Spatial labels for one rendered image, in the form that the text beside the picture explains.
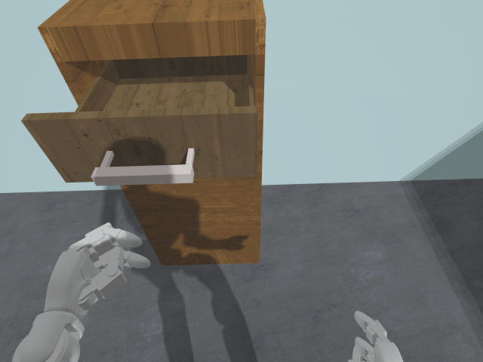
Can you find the robot right hand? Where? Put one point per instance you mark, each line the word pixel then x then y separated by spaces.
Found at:
pixel 383 351

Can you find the handle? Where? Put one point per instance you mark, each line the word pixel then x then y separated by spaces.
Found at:
pixel 142 175

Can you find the left robot forearm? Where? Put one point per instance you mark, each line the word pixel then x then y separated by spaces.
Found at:
pixel 54 337

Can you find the robot left hand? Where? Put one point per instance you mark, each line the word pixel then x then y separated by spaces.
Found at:
pixel 68 288

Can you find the drawer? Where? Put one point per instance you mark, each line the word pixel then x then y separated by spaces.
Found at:
pixel 150 112

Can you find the cabinet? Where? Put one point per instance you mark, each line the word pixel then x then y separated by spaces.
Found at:
pixel 209 221

